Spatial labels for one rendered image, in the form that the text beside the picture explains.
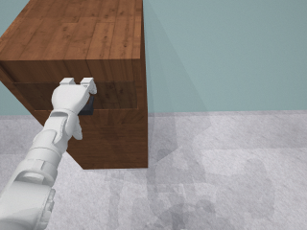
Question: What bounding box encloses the left robot forearm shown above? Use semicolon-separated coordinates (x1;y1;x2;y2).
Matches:
0;108;78;204

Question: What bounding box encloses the handle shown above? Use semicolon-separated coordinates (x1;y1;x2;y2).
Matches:
78;96;95;116

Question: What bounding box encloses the cabinet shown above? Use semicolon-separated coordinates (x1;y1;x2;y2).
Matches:
0;0;149;170

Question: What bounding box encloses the left robot upper arm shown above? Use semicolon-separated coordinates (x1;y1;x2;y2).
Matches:
0;180;56;230

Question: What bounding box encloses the robot left hand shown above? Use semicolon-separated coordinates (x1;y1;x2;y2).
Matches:
51;78;97;140

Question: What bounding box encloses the drawer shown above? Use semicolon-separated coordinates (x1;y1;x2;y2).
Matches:
12;80;137;110

